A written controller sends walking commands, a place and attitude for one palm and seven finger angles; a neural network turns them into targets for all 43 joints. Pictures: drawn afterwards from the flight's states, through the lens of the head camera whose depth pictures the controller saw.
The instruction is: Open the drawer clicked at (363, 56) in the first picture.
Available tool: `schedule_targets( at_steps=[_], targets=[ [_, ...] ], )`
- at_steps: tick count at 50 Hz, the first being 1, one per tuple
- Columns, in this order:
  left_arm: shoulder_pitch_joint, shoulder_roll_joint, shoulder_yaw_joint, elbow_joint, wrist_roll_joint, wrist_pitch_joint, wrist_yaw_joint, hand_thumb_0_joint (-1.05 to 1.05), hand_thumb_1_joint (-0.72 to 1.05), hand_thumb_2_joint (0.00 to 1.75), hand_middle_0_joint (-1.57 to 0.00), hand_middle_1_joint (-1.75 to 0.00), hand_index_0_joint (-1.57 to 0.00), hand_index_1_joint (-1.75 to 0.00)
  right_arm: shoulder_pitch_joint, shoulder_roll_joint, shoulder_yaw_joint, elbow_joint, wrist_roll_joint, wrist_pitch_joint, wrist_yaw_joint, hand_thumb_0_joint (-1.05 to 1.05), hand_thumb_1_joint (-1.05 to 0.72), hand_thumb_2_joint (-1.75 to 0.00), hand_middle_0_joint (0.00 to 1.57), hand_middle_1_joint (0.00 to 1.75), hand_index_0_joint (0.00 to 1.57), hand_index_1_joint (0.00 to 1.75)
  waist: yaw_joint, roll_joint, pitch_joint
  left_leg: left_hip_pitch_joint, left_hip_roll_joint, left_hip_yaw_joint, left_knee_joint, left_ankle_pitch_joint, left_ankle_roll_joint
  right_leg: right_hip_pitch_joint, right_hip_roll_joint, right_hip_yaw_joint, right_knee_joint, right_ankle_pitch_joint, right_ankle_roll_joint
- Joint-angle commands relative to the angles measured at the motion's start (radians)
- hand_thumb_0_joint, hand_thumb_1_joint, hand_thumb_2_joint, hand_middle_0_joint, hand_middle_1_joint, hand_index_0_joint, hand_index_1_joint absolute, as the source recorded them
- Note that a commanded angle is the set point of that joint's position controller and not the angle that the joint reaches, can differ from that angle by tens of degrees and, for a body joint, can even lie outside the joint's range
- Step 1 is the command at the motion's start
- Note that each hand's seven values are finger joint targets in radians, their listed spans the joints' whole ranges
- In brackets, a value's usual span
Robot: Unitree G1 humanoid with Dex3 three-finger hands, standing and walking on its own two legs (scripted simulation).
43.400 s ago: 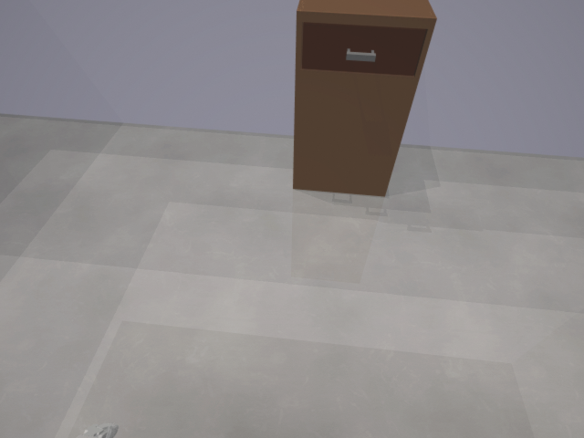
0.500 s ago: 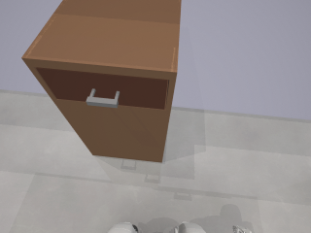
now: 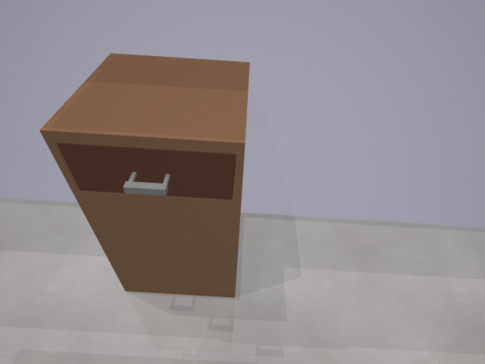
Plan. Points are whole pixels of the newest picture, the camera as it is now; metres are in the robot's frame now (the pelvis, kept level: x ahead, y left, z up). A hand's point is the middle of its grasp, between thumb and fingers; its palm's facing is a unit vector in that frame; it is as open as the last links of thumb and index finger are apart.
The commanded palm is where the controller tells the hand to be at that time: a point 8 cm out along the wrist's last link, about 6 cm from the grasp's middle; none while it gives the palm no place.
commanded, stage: come to a stop and stand still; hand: left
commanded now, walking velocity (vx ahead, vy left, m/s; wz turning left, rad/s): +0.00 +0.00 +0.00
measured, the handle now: (148, 182) +0.54 +0.26 -0.05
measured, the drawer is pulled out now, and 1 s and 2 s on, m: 0.00 0.00 0.00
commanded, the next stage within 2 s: look again from close up in 0.62 s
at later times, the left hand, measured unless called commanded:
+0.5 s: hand out of the picture -0.05 +0.20 -0.17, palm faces +0.01 -0.99 -0.17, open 7.4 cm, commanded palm none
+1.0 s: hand out of the picture -0.04 +0.19 -0.17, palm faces +0.01 -0.99 -0.16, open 7.4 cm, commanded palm none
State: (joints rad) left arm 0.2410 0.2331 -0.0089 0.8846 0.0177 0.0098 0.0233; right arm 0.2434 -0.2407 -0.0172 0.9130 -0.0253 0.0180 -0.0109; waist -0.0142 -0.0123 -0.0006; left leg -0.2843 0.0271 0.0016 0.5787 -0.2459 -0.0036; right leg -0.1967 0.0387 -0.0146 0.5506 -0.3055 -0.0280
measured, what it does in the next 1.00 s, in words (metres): stands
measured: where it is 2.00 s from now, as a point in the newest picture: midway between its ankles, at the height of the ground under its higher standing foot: outside the picture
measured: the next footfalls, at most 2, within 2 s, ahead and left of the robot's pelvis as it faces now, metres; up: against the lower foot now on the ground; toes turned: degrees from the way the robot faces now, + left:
none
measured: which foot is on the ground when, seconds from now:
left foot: down 0.00-1.00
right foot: down 0.00-1.00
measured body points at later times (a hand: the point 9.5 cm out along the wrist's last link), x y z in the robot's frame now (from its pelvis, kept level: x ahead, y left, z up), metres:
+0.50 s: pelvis -0.01 +0.03 +0.01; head -0.01 +0.05 +0.46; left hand -0.05 +0.25 -0.16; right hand -0.03 -0.19 -0.15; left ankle +0.04 +0.12 -0.73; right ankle +0.00 -0.10 -0.73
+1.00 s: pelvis -0.01 +0.04 +0.01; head -0.02 +0.05 +0.46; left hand -0.04 +0.25 -0.16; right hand -0.02 -0.18 -0.15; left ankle +0.04 +0.12 -0.73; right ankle +0.00 -0.10 -0.73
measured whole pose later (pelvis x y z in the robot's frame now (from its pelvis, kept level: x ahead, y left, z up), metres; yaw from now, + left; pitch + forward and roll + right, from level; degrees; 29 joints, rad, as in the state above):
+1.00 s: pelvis -0.01 +0.04 +0.01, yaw -1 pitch -1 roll -1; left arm 0.38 0.13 -0.01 1.09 0.03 -0.01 0.05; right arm 0.31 -0.14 -0.01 1.09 -0.01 0.01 -0.02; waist 0.00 -0.01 -0.01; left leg -0.28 -0.02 0.05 0.46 -0.16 0.05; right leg -0.21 -0.01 0.03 0.45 -0.22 0.03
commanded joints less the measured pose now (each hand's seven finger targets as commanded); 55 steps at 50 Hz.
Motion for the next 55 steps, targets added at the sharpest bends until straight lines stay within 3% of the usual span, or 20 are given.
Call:
schedule_targets(
  at_steps=[1,4,8,16,31,46,55],
  targets=[
    [0.006,0.156,0.043,-0.034,-0.003,-0.022,0.003,0.00,0.90,0.90,-0.20,-0.30,-0.20,-0.30,0.017,-0.120,-0.025,-0.033,-0.004,-0.021,-0.002,0.00,-0.90,-0.90,0.20,0.30,0.20,0.30,-0.003,0.029,0.052,0.015,0.048,-0.080,-0.148,-0.060,0.043,-0.112,-0.119,0.158,-0.219,-0.112,-0.021],
    [0.024,0.139,0.036,-0.005,-0.005,-0.023,0.003,0.00,0.90,0.90,-0.20,-0.30,-0.20,-0.30,0.023,-0.112,-0.017,-0.008,-0.001,-0.023,-0.002,0.00,-0.90,-0.90,0.20,0.30,0.20,0.30,0.001,0.010,0.052,0.010,0.052,-0.085,-0.166,-0.042,0.039,-0.094,-0.120,0.146,-0.223,-0.076,-0.014],
    [0.061,0.110,0.028,0.038,-0.007,-0.022,0.006,0.00,0.90,0.90,-0.20,-0.30,-0.20,-0.30,0.038,-0.100,-0.011,0.034,0.003,-0.027,-0.003,0.00,-0.90,-0.90,0.20,0.30,0.20,0.30,0.008,0.030,0.043,0.006,0.068,-0.104,-0.209,-0.050,0.040,-0.062,-0.113,0.121,-0.208,-0.017,-0.005],
    [0.143,0.058,0.017,0.113,-0.003,-0.019,0.014,0.00,0.90,0.90,-0.20,-0.30,-0.20,-0.30,0.081,-0.070,-0.012,0.101,0.010,-0.021,-0.004,0.00,-0.90,-0.90,0.20,0.30,0.20,0.30,0.013,0.029,0.070,-0.025,0.079,-0.124,-0.271,-0.157,0.042,-0.063,-0.103,0.101,-0.200,-0.026,0.009],
    [0.238,-0.022,0.013,0.186,0.006,-0.026,0.026,0.00,0.90,0.90,-0.20,-0.30,-0.20,-0.30,0.114,-0.014,-0.020,0.148,0.016,-0.023,-0.011,0.00,-0.90,-0.90,0.20,0.30,0.20,0.30,0.012,0.037,0.081,-0.026,0.082,-0.127,-0.288,-0.175,0.048,-0.080,-0.101,0.092,-0.181,0.012,0.013],
    [0.233,-0.029,0.015,0.190,0.007,-0.027,0.025,0.00,0.90,0.90,-0.20,-0.30,-0.20,-0.30,0.113,-0.007,-0.020,0.147,0.014,-0.021,-0.009,0.00,-0.90,-0.90,0.20,0.30,0.20,0.30,0.011,0.035,0.108,-0.027,0.077,-0.120,-0.294,-0.182,0.042,-0.109,-0.104,0.101,-0.197,-0.015,0.014],
    [0.222,-0.023,0.015,0.192,0.005,-0.029,0.025,0.00,0.90,0.90,-0.20,-0.30,-0.20,-0.30,0.119,-0.005,-0.017,0.153,0.016,-0.024,-0.008,0.00,-0.90,-0.90,0.20,0.30,0.20,0.30,0.012,0.021,0.084,-0.003,0.078,-0.110,-0.291,-0.143,0.040,-0.086,-0.107,0.101,-0.196,0.025,0.013]
  ],
)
